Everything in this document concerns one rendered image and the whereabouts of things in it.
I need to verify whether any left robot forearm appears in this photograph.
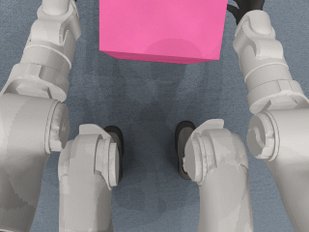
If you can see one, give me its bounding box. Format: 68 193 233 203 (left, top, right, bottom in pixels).
0 0 82 102

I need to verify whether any right robot upper arm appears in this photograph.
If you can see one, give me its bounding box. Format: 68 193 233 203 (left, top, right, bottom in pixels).
246 108 309 232

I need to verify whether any carton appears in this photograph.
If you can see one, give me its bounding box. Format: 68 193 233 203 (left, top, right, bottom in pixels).
99 0 228 65

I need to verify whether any left robot upper arm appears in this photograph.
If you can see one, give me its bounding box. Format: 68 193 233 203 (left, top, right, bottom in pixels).
0 93 70 232

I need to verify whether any right robot forearm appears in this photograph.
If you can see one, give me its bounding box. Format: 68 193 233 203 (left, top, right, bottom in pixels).
233 10 309 115

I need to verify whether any left robot foot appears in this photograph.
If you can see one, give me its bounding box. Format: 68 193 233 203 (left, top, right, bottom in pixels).
104 126 125 184

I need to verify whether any robot left shin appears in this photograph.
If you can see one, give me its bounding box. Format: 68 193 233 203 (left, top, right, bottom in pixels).
58 124 114 182

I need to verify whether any right robot hand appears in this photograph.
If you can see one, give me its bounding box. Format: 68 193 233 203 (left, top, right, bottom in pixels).
226 0 265 26

